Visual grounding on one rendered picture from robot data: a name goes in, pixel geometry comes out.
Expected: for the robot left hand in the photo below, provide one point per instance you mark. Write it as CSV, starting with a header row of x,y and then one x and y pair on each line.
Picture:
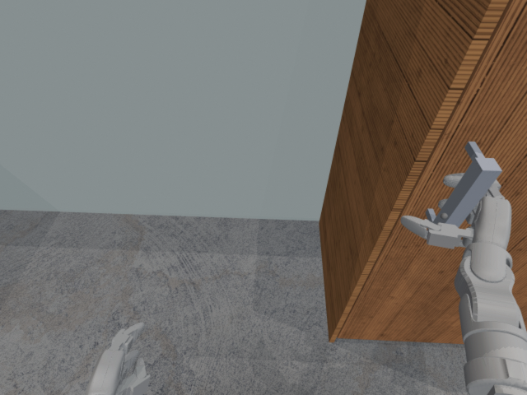
x,y
108,376

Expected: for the robot right forearm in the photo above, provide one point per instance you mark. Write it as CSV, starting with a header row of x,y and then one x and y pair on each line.
x,y
493,329

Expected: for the robot right hand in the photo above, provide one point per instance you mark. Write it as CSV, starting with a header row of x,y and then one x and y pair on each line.
x,y
490,219

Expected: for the handle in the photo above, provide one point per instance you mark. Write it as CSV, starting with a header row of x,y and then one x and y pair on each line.
x,y
477,179

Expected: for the wardrobe door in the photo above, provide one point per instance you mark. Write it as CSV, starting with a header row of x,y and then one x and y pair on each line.
x,y
409,294

